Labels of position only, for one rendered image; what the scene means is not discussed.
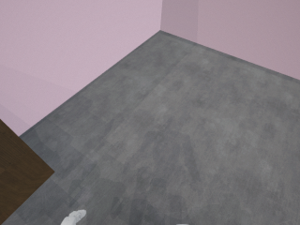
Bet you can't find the drawer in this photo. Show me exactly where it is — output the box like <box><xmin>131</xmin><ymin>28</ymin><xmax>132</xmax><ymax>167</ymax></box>
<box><xmin>0</xmin><ymin>126</ymin><xmax>28</xmax><ymax>174</ymax></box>

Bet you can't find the cabinet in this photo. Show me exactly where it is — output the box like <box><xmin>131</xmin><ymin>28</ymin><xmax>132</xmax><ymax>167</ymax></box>
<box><xmin>0</xmin><ymin>119</ymin><xmax>55</xmax><ymax>225</ymax></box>

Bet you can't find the left robot hand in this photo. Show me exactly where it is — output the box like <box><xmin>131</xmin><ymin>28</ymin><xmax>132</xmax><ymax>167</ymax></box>
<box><xmin>61</xmin><ymin>209</ymin><xmax>86</xmax><ymax>225</ymax></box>

